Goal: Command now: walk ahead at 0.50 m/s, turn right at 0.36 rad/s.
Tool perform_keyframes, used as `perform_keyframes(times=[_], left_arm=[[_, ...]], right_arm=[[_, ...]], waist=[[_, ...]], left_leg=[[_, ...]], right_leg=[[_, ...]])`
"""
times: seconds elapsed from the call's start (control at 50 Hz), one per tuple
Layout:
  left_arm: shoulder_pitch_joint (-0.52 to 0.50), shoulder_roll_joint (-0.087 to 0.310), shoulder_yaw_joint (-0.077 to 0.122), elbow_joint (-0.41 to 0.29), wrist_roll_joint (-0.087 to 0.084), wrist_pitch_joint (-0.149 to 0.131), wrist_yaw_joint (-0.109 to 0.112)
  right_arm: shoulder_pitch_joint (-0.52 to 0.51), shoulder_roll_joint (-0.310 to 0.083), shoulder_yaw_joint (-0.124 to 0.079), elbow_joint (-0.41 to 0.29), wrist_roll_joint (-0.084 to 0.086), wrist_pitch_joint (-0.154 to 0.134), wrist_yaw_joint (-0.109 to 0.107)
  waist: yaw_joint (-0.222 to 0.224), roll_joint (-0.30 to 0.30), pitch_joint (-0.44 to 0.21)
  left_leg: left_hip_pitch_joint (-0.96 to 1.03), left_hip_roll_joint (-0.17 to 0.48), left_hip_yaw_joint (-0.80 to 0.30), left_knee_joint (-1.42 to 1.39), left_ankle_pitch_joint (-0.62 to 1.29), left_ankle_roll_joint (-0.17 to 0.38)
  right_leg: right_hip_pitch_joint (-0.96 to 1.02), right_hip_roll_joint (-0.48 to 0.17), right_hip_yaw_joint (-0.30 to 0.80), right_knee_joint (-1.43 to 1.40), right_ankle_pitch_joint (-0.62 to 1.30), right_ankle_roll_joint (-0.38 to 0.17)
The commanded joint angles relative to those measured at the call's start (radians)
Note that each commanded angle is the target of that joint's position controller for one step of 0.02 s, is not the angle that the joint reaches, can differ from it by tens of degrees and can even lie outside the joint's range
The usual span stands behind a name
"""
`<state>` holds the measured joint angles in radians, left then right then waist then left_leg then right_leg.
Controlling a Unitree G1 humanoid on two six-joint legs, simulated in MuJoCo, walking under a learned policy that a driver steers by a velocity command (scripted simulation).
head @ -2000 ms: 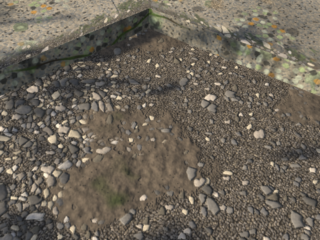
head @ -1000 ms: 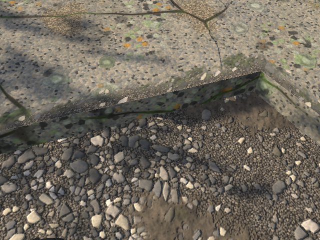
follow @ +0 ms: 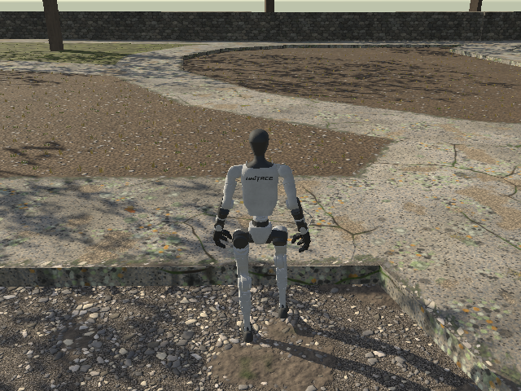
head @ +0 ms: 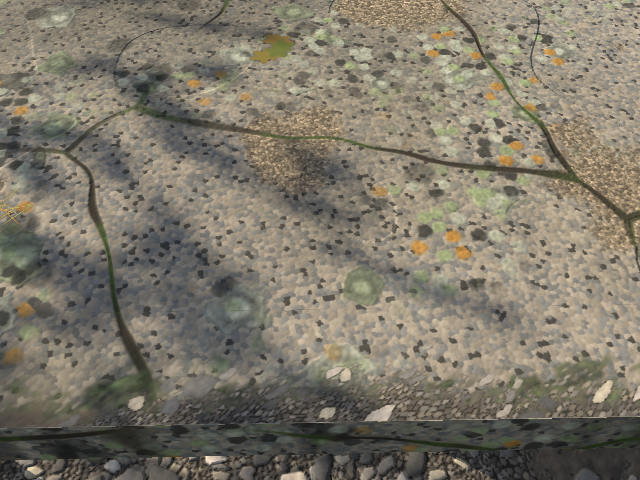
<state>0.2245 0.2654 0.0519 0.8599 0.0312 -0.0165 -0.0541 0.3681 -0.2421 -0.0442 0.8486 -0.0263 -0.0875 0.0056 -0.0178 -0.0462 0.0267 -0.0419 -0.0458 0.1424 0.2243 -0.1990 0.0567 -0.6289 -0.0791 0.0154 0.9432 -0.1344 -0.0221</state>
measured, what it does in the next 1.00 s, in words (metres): walks ahead, turning right: right foot, then left foot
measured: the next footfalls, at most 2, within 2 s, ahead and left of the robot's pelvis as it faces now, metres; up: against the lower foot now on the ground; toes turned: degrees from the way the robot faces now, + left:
right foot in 0.22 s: +0.26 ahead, -0.13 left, +0.00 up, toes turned -12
left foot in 0.80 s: +0.40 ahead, +0.01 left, +0.00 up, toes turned -32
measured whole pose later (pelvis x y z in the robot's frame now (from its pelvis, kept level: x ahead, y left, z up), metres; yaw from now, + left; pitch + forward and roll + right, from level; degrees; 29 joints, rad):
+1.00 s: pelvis +0.30 -0.04 -0.01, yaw -35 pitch +0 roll -2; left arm 0.18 0.34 0.10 0.71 -0.03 0.08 0.04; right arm 0.17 -0.23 -0.02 0.70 -0.03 0.01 -0.04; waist -0.01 -0.04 0.08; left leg -0.26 0.02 0.05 0.50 -0.25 0.05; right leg -0.52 0.10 0.15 1.36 -0.47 0.16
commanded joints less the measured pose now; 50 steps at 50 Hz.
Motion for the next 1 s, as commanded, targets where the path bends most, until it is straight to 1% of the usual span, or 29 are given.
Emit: perform_keyframes(times=[0.02, 0.08, 0.14, 0.18, 0.2, 0.22, 0.24, 0.26, 0.28, 0.3, 0.32, 0.36, 0.4, 0.46, 0.5, 0.56, 0.62, 0.64, 0.68, 0.74, 0.78, 0.8, 0.82, 0.84, 0.86, 0.88, 0.92, 0.96, 1.0], left_arm=[[-0.084, 0.028, -0.001, -0.076, 0.001, -0.012, -0.011], [-0.166, 0.031, -0.006, -0.114, 0.005, -0.014, -0.02], [-0.175, 0.039, -0.004, -0.135, 0.01, -0.016, -0.014], [-0.081, 0.063, 0.009, -0.118, 0.013, -0.019, -0.003], [0.045, 0.078, 0.02, -0.083, 0.018, -0.028, 0.006], [0.207, 0.15, 0.047, -0.042, 0.031, -0.034, 0.018], [0.212, 0.305, 0.087, -0.055, 0.024, -0.03, 0.032], [0.214, 0.296, 0.09, -0.065, -0.017, -0.021, 0.031], [0.14, 0.264, 0.083, -0.071, -0.023, -0.018, 0.037], [0.092, 0.195, 0.064, -0.076, -0.025, -0.02, 0.042], [0.048, 0.15, 0.051, -0.084, -0.031, -0.021, 0.045], [0.01, 0.118, 0.036, -0.093, -0.036, -0.026, 0.045], [0.023, 0.156, 0.044, -0.092, -0.026, -0.031, 0.045], [0.052, 0.177, 0.051, -0.095, -0.025, -0.021, 0.049], [0.061, 0.164, 0.05, -0.106, -0.02, -0.012, 0.058], [0.08, 0.16, 0.05, -0.113, -0.012, 0.006, 0.069], [0.091, 0.17, 0.055, -0.13, -0.002, 0.022, 0.085], [0.097, 0.17, 0.055, -0.124, -0.007, 0.026, 0.088], [0.106, 0.171, 0.057, -0.118, -0.005, 0.034, 0.089], [0.029, 0.159, 0.055, -0.147, -0.005, 0.041, 0.083], [-0.043, 0.162, 0.056, -0.167, -0.037, 0.036, 0.073], [-0.017, 0.112, 0.046, -0.185, -0.053, 0.027, 0.069], [0.081, 0.061, 0.036, -0.182, -0.075, 0.026, 0.079], [0.143, 0.16, 0.061, -0.18, -0.068, 0.037, 0.076], [0.109, 0.217, 0.083, -0.162, -0.074, 0.058, 0.086], [0.081, 0.214, 0.086, -0.161, -0.071, 0.078, 0.096], [0.055, 0.165, 0.075, -0.167, -0.058, 0.104, 0.103], [0.021, 0.115, 0.059, -0.198, -0.056, 0.095, 0.101], [-0.019, 0.103, 0.053, -0.217, -0.051, 0.084, 0.103]], right_arm=[[-0.026, -0.114, -0.025, -0.036, 0.002, -0.024, -0.005], [0.007, -0.134, -0.031, -0.005, 0.002, -0.022, -0.013], [0.004, -0.162, -0.036, 0.011, -0.005, -0.013, -0.021], [-0.009, -0.191, -0.042, 0.015, -0.006, 0.001, -0.023], [-0.019, -0.195, -0.04, 0.012, 0.0, 0.012, -0.023], [-0.017, -0.179, -0.031, -0.008, -0.002, 0.013, -0.026], [0.044, -0.059, -0.003, -0.076, 0.01, 0.005, -0.009], [-0.036, -0.131, -0.016, -0.071, -0.003, 0.002, -0.012], [-0.084, -0.128, -0.013, -0.081, 0.007, 0.0, -0.012], [-0.094, -0.114, -0.005, -0.075, 0.01, -0.004, -0.017], [-0.105, -0.109, -0.004, -0.073, -0.001, 0.006, -0.022], [-0.067, -0.107, -0.003, -0.065, -0.02, 0.044, -0.023], [-0.058, -0.092, 0.002, -0.068, -0.018, 0.064, -0.019], [-0.106, -0.095, 0.003, -0.084, -0.015, 0.078, -0.022], [-0.127, -0.086, 0.005, -0.088, -0.011, 0.084, -0.029], [-0.211, -0.092, 0.007, -0.117, -0.008, 0.091, -0.039], [-0.241, -0.108, 0.0, -0.133, -0.002, 0.088, -0.052], [-0.256, -0.106, 0.004, -0.143, 0.005, 0.089, -0.053], [-0.269, -0.098, 0.01, -0.151, 0.011, 0.088, -0.053], [-0.179, -0.096, 0.008, -0.14, 0.021, 0.086, -0.055], [-0.081, -0.108, -0.003, -0.111, 0.016, 0.076, -0.061], [-0.073, -0.181, -0.02, -0.107, -0.003, 0.068, -0.073], [-0.118, -0.215, -0.029, -0.158, 0.01, 0.07, -0.063], [-0.159, -0.205, -0.032, -0.179, -0.006, 0.076, -0.049], [-0.225, -0.149, -0.022, -0.212, -0.009, 0.074, -0.042], [-0.273, -0.112, -0.014, -0.218, -0.003, 0.076, -0.038], [-0.292, -0.108, -0.008, -0.225, -0.001, 0.081, -0.04], [-0.237, -0.114, -0.01, -0.217, -0.004, 0.084, -0.053], [-0.181, -0.122, -0.015, -0.214, -0.003, 0.082, -0.061]], waist=[[0.002, 0.116, 0.053], [-0.019, 0.115, 0.07], [-0.007, 0.112, 0.06], [0.032, 0.131, -0.023], [0.088, 0.105, -0.095], [0.154, 0.037, -0.2], [0.09, -0.253, -0.287], [0.126, -0.106, -0.336], [0.094, -0.02, -0.205], [0.064, 0.045, -0.113], [0.032, 0.062, -0.068], [-0.008, 0.028, -0.086], [-0.021, 0.019, -0.112], [0.001, -0.009, -0.127], [0.016, -0.051, -0.149], [0.04, -0.031, -0.114], [0.052, -0.022, -0.102], [0.049, 0.002, -0.07], [0.059, -0.03, -0.054], [0.016, -0.102, -0.071], [-0.056, -0.045, -0.083], [-0.026, 0.132, -0.083], [0.034, 0.332, -0.2], [0.058, 0.286, -0.223], [0.056, 0.19, -0.133], [0.068, 0.149, -0.076], [0.061, 0.15, -0.018], [0.039, 0.173, -0.024], [0.009, 0.173, -0.052]], left_leg=[[-0.042, 0.273, -0.057, -0.122, 0.255, 0.109], [0.002, 0.287, -0.008, -0.1, 0.297, 0.09], [0.081, 0.305, 0.033, 0.019, 0.575, 0.066], [0.131, 0.299, 0.063, 0.231, 0.871, 0.048], [0.1, 0.271, 0.09, 0.431, 0.875, 0.032], [-0.083, 0.245, 0.09, 0.703, 0.625, 0.0], [-0.519, 0.056, 0.088, 1.082, -0.199, -0.065], [-0.621, 0.014, -0.139, 1.196, -0.332, -0.067], [-0.652, 0.079, -0.175, 1.179, -0.23, -0.062], [-0.614, 0.11, -0.167, 1.102, -0.174, -0.066], [-0.574, 0.13, -0.171, 1.037, -0.166, -0.073], [-0.477, 0.126, -0.169, 0.969, -0.16, -0.093], [-0.462, 0.1, -0.15, 0.913, -0.136, -0.108], [-0.498, 0.089, -0.142, 0.83, -0.078, -0.118], [-0.494, 0.077, -0.141, 0.858, -0.069, -0.122], [-0.535, 0.073, -0.152, 0.817, -0.078, -0.123], [-0.624, 0.065, -0.182, 0.899, -0.166, -0.111], [-0.621, 0.069, -0.189, 0.804, -0.164, -0.113], [-0.542, 0.042, -0.183, 0.681, -0.163, -0.106], [-0.312, 0.006, -0.184, 0.47, -0.132, -0.078], [-0.101, 0.003, -0.177, 0.116, 0.155, -0.059], [0.06, 0.199, -0.337, 0.072, 0.479, 0.003], [0.209, 0.442, -0.587, 0.217, 1.016, 0.132], [0.066, 0.579, -0.678, 0.188, 0.893, 0.236], [-0.025, 0.491, -0.576, 0.174, 0.712, 0.226], [-0.09, 0.399, -0.467, 0.17, 0.543, 0.182], [-0.196, 0.298, -0.346, 0.149, 0.421, 0.164], [-0.168, 0.262, -0.28, 0.138, 0.421, 0.184], [-0.08, 0.275, -0.271, 0.141, 0.462, 0.204]], right_leg=[[-0.009, -0.019, -0.012, -0.128, 0.11, 0.002], [0.031, -0.005, -0.068, -0.254, 0.111, -0.026], [0.077, 0.038, -0.115, -0.315, 0.011, -0.071], [0.189, 0.118, -0.161, -0.343, -0.088, -0.116], [0.336, 0.164, -0.172, -0.416, -0.058, -0.146], [0.59, 0.076, -0.028, -0.448, -0.057, -0.195], [0.895, -0.235, 0.488, -0.501, 0.048, -0.356], [0.909, -0.269, 0.685, -0.613, 0.196, -0.383], [0.8, -0.252, 0.489, -0.595, 0.358, -0.356], [0.675, -0.21, 0.377, -0.59, 0.561, -0.321], [0.592, -0.153, 0.289, -0.59, 0.68, -0.281], [0.504, -0.097, 0.204, -0.597, 0.783, -0.243], [0.485, -0.068, 0.166, -0.585, 0.88, -0.232], [0.501, -0.049, 0.169, -0.565, 0.877, -0.204], [0.498, -0.044, 0.188, -0.552, 0.82, -0.2], [0.518, -0.057, 0.263, -0.539, 0.727, -0.202], [0.605, -0.112, 0.375, -0.51, 0.753, -0.251], [0.608, -0.093, 0.362, -0.508, 0.734, -0.235], [0.605, -0.071, 0.374, -0.487, 0.753, -0.207], [0.537, -0.038, 0.409, -0.438, 0.83, -0.152], [0.477, 0.048, 0.398, -0.331, 0.636, -0.068], [0.304, 0.133, 0.298, -0.125, 0.195, -0.008], [0.125, 0.314, 0.274, 0.112, -0.594, 0.036], [0.093, 0.232, 0.222, 0.326, -0.637, 0.094], [0.087, 0.182, 0.192, 0.457, -0.573, 0.135], [0.065, 0.169, 0.159, 0.499, -0.497, 0.154], [0.081, 0.18, 0.136, 0.552, -0.385, 0.185], [0.076, 0.187, 0.111, 0.49, -0.316, 0.193], [0.064, 0.177, 0.126, 0.349, -0.297, 0.196]])
Velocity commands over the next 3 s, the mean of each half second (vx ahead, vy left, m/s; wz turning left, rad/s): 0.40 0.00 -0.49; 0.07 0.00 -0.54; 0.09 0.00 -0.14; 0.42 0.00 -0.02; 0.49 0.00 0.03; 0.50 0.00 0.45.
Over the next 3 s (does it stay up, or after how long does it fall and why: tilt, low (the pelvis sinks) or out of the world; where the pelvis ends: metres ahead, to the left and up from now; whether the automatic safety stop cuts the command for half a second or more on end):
stays up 0.95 -0.50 0.15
